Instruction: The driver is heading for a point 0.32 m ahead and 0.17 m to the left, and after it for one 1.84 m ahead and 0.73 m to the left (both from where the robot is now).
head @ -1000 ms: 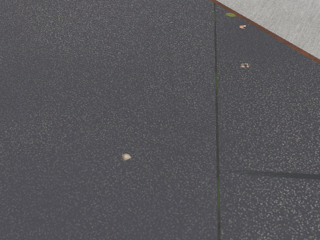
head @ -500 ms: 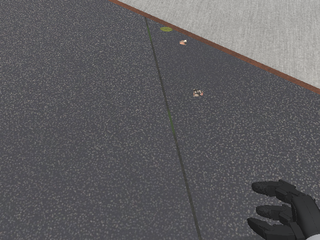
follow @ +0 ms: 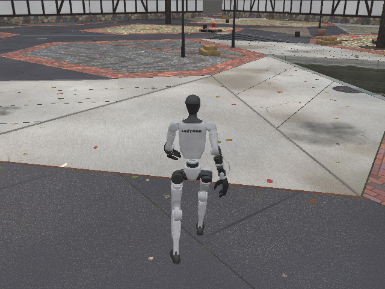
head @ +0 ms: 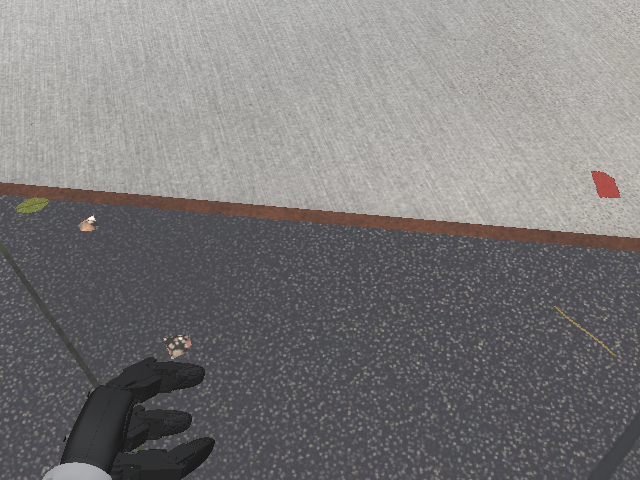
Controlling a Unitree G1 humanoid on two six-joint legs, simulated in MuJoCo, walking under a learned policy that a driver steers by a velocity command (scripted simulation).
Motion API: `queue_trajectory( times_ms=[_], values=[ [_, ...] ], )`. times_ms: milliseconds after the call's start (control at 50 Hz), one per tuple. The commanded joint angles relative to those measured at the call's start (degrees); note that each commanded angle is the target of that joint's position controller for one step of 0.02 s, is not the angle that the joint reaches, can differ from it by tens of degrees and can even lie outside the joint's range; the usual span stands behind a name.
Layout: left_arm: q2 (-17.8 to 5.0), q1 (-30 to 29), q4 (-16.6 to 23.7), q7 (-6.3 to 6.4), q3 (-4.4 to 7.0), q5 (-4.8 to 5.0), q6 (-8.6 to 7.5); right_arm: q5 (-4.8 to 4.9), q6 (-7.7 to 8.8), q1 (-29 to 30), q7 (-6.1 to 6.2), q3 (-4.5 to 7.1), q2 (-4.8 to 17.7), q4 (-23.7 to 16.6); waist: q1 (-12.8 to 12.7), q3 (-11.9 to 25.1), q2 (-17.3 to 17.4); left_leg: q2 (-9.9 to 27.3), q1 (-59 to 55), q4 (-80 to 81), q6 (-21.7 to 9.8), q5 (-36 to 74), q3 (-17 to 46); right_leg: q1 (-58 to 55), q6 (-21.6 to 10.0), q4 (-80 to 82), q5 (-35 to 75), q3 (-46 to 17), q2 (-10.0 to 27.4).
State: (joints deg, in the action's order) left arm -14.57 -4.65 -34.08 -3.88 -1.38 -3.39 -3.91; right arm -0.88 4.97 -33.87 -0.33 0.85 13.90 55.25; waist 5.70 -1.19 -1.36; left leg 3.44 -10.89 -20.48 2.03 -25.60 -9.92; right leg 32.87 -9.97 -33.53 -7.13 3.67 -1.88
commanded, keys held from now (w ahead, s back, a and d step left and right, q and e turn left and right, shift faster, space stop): w+q+shift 0.16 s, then q+shift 0.72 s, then shift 0.12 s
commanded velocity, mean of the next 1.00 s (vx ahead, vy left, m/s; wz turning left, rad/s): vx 0.39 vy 0.00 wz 0.75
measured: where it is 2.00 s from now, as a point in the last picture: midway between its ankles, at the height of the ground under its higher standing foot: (260, 283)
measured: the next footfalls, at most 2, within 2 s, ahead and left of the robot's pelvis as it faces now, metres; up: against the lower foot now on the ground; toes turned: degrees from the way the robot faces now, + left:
left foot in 0.40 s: +0.55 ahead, +0.11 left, +0.00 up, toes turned +16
right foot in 0.88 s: +0.74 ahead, +0.02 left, +0.00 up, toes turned +55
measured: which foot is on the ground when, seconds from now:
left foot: up 0.00-0.38, down 0.40-0.86, up 0.88-1.00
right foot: down 0.00-0.40, up 0.42-0.86, down 0.88-1.00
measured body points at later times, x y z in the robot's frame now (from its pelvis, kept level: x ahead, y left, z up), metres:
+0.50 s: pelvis +0.40 +0.04 -0.01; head +0.44 +0.04 +0.44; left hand +0.47 +0.33 -0.10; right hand +0.61 -0.19 -0.11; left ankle +0.51 +0.10 -0.71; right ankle +0.29 -0.13 -0.57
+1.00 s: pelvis +0.57 +0.01 +0.02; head +0.60 +0.03 +0.47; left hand +0.49 +0.33 -0.05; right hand +0.91 -0.05 -0.06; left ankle +0.46 +0.08 -0.63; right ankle +0.71 -0.02 -0.71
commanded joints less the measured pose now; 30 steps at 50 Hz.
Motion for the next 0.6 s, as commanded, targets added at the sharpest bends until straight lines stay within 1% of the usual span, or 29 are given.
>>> queue_trajectory(
  times_ms=[20,40,60,80,100,120,140,160,180,200,220,240,260,280,300,320,340,360,380,400,420,440,460,480,500,520,540,560,600],
  values=[
    [-17.8,29.1,-5.7,3.31,6.51,-2.17,-0.44,1.20,0.49,0.9,-0.65,0.51,2.9,-8.8,-12.1,21.8,-9.2,-1.0,46.5,-55.7,-6.9,-2.4,6.8,-61.8,-3.0,3.6,-21.8,-33.6,23.8],
    [-17.0,30.6,-5.0,3.52,6.96,-0.51,-0.36,2.36,0.49,4.4,0.05,1.78,8.5,-10.3,-14.8,26.8,-5.6,-2.6,51.5,-64.0,-8.5,0.3,14.5,-59.2,-3.1,13.1,-23.8,-47.7,27.5],
    [-13.1,27.2,-6.9,3.54,6.23,0.14,-0.71,2.16,0.43,10.7,0.19,2.33,9.7,-11.3,-12.7,14.4,-0.9,0.2,54.6,-61.5,-8.7,8.4,14.8,-49.2,-1.6,14.8,-19.2,-36.8,23.3],
    [-10.2,24.6,-7.8,3.34,5.67,0.57,-1.28,1.78,0.44,11.6,-0.29,1.65,7.3,-11.1,-10.4,6.4,-0.2,2.1,53.6,-57.6,-8.3,11.3,13.8,-39.5,-1.2,17.3,-13.1,-29.4,21.3],
    [-8.2,22.4,-8.1,3.25,5.36,0.59,-1.83,1.30,-0.29,11.2,-0.77,1.56,6.3,-9.8,-8.1,3.4,0.5,3.5,50.9,-55.2,-7.7,12.3,14.2,-33.3,0.3,19.4,-9.1,-23.6,18.7],
    [-6.7,21.9,-8.7,3.44,4.89,1.13,-2.21,0.57,-1.40,8.5,-1.36,1.48,5.1,-8.7,-5.8,2.1,-0.8,4.3,47.9,-54.1,-7.1,13.0,14.1,-28.8,1.3,21.6,-7.6,-18.6,17.1],
    [-5.3,22.2,-9.5,3.35,4.55,1.63,-2.79,0.09,-2.50,7.9,-1.85,1.51,4.2,-8.1,-4.7,1.3,-2.2,5.0,46.6,-53.1,-6.6,13.0,14.1,-26.2,1.6,23.3,-6.0,-15.8,16.6],
    [-4.4,22.4,-10.3,3.23,4.40,2.22,-3.41,-0.05,-3.33,9.7,-2.19,1.78,3.9,-8.6,-4.1,-0.4,-1.7,5.4,48.4,-52.4,-6.5,13.4,14.0,-26.0,2.4,24.5,-2.8,-12.5,15.9],
    [-4.0,22.5,-11.0,3.28,4.28,2.82,-3.93,-0.30,-3.94,12.6,-2.36,1.93,3.5,-9.5,-3.6,-3.3,-1.2,5.6,50.7,-51.2,-5.8,14.2,13.1,-25.2,3.0,24.9,8.8,-8.1,15.6],
    [-3.8,22.3,-11.3,3.42,4.15,2.96,-4.23,-0.41,-4.25,14.4,-2.44,1.96,2.9,-10.2,-3.1,-4.3,-0.4,4.9,51.6,-50.2,-5.2,16.0,11.5,-24.8,4.0,24.3,22.1,-2.9,14.5],
    [-3.7,21.9,-11.4,3.47,4.03,3.05,-4.55,-0.60,-4.05,17.0,-2.51,1.58,1.8,-12.0,-2.4,-5.6,-1.9,4.2,50.7,-46.2,-4.9,18.7,9.3,-22.5,4.6,23.5,33.2,1.6,13.4],
    [-3.3,20.7,-11.5,3.60,3.86,3.02,-4.65,-0.49,-3.75,19.0,-2.67,1.25,1.2,-12.9,-2.0,-6.2,-3.0,2.8,49.3,-41.5,-4.9,22.5,6.9,-21.2,5.5,23.0,38.0,5.9,11.3],
    [-3.1,19.3,-11.5,3.78,3.72,3.19,-4.66,-0.38,-3.40,20.6,-2.96,0.88,0.7,-13.4,-1.8,-6.2,-2.9,1.3,45.8,-34.2,-5.3,27.2,4.7,-19.6,6.4,22.3,37.5,9.6,9.0],
    [-3.7,19.2,-11.4,4.18,3.76,3.49,-4.68,-0.24,-2.98,22.2,-3.49,0.64,0.8,-13.5,-2.5,-5.9,-1.8,-0.7,41.9,-26.0,-5.6,32.3,2.2,-19.3,7.0,21.2,35.9,11.7,7.5],
    [-7.9,16.2,-8.6,6.24,4.78,3.47,-3.78,3.92,-1.10,23.0,-3.23,1.60,2.8,-14.2,-3.4,-2.9,-2.3,-3.4,38.9,-22.8,-5.0,35.9,1.7,-21.3,9.0,16.6,41.3,10.7,7.1],
    [-11.2,16.4,-8.0,7.50,5.36,3.78,-3.31,3.85,-0.45,21.6,-3.66,1.96,3.9,-14.6,-2.2,0.8,-3.2,-5.3,35.1,-19.2,-5.0,37.7,0.7,-24.1,10.0,12.7,47.3,10.2,8.5],
    [-13.3,16.5,-7.5,8.30,5.89,4.20,-2.67,3.19,-0.55,19.1,-4.02,2.77,5.5,-14.8,-0.9,3.8,-5.1,-7.0,30.8,-18.0,-5.4,36.9,0.1,-26.2,10.7,8.3,52.6,9.6,9.9],
    [-14.5,15.5,-6.6,8.72,6.40,4.63,-1.91,2.79,-1.27,14.4,-4.12,3.93,8.0,-14.2,1.6,6.5,-6.7,-8.7,25.2,-18.1,-6.3,34.5,-0.1,-26.8,11.2,2.1,57.4,8.8,11.0],
    [-14.4,13.4,-5.7,8.50,6.59,4.81,-1.45,2.49,-2.27,5.6,-3.75,5.81,12.2,-12.5,6.1,9.9,-6.3,-9.0,15.3,-18.1,-8.2,34.1,1.9,-24.0,11.4,-8.9,55.8,7.7,11.2],
    [-12.0,10.8,-5.4,7.38,6.03,5.54,-1.47,2.30,-3.18,-2.2,-2.66,6.93,14.3,-10.5,10.3,10.3,0.5,-6.2,5.1,-12.2,-11.3,41.4,6.8,-17.0,12.7,-28.9,33.3,7.7,7.4],
    [-3.7,9.2,-4.5,5.16,3.93,3.68,-2.25,1.65,-3.76,-0.5,-1.16,6.47,14.2,-9.9,7.5,3.6,17.6,-2.4,2.1,-9.7,-13.5,62.2,14.9,-2.4,14.0,-52.9,-26.5,6.4,-4.3],
    [-0.1,26.5,-2.8,3.87,2.46,3.19,-3.16,-2.83,-1.67,9.2,-1.28,4.92,16.4,-15.3,-6.1,14.2,21.3,9.6,-3.6,-12.7,-24.9,80.5,40.8,7.2,14.5,-66.4,-31.9,-8.3,-6.0],
    [-7.5,27.6,-1.8,3.35,3.10,2.97,-3.55,-2.82,-1.58,14.1,-1.78,6.14,17.6,-20.7,-4.0,25.4,12.6,14.7,-5.7,-4.3,-29.7,62.8,51.6,5.9,13.0,-65.8,-27.4,-15.5,-4.7],
    [-11.3,22.2,-0.5,3.44,4.20,3.78,-3.14,-0.60,-1.62,19.1,-2.17,6.18,16.2,-23.0,-5.7,17.0,2.2,12.2,2.7,0.2,-28.6,42.1,50.7,8.7,11.8,-59.6,-24.1,-14.7,-3.2],
    [-11.7,19.2,-0.4,4.41,4.74,3.04,-2.09,1.83,-1.75,22.6,-1.93,5.57,13.6,-23.8,-7.7,12.6,-5.6,9.3,10.7,2.7,-25.4,29.1,48.6,8.2,11.9,-53.9,-20.6,-14.2,-0.2],
    [-11.2,18.0,-0.1,5.05,4.79,2.76,-0.92,2.37,-1.87,23.7,-1.72,5.25,13.1,-24.2,-8.8,8.7,-5.8,8.0,18.5,3.9,-24.1,29.3,47.5,6.3,12.6,-50.0,-19.4,-14.0,0.3],
    [-11.4,16.8,0.2,5.42,5.10,2.51,0.20,2.05,-2.10,24.3,-1.33,5.41,13.0,-24.5,-9.2,6.4,-5.0,5.5,23.8,4.1,-22.7,33.5,43.9,3.8,13.4,-45.2,-19.2,-14.1,1.2],
    [-10.5,15.8,0.6,5.69,5.12,2.31,0.82,1.88,-2.49,24.5,-0.83,5.39,12.4,-24.3,-9.3,5.1,-3.8,2.9,27.6,3.1,-21.4,38.8,39.7,1.8,14.3,-40.3,-19.2,-13.7,1.5],
    [-6.5,12.8,1.6,6.22,4.19,1.84,0.79,2.03,-3.27,22.8,0.78,5.81,12.8,-23.5,-8.1,6.8,-2.5,-1.2,29.1,-0.4,-19.1,50.2,33.7,-0.2,15.5,-29.3,-15.4,-11.8,0.3]
  ],
)
Keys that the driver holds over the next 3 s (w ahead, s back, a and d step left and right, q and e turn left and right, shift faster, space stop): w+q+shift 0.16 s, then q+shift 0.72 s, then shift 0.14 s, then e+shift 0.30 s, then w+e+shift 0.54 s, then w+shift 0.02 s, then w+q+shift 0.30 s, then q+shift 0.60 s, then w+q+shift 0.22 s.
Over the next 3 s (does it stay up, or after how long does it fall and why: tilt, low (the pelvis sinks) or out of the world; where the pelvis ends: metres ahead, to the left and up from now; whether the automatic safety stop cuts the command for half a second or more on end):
stays up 1.49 0.20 -0.01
